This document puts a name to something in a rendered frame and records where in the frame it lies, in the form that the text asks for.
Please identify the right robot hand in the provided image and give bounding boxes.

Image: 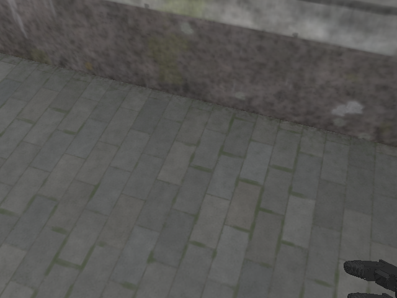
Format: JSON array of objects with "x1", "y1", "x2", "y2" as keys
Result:
[{"x1": 344, "y1": 260, "x2": 397, "y2": 298}]

